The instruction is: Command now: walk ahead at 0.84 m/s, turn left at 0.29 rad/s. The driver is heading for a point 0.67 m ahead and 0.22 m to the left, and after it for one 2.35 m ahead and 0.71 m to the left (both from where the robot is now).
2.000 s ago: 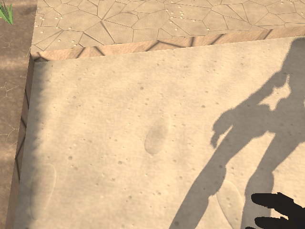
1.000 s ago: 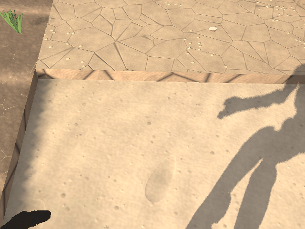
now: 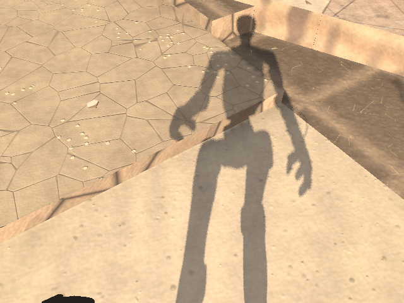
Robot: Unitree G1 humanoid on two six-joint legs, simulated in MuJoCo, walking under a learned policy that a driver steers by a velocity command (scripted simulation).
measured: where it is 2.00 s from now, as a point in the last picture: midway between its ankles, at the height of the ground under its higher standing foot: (84, 229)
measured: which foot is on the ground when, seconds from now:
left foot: down 0.00-0.08, up 0.10-0.50, down 0.52-0.92, up 0.94-1.00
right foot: up 0.00-0.04, down 0.06-0.52, up 0.54-0.88, down 0.90-1.00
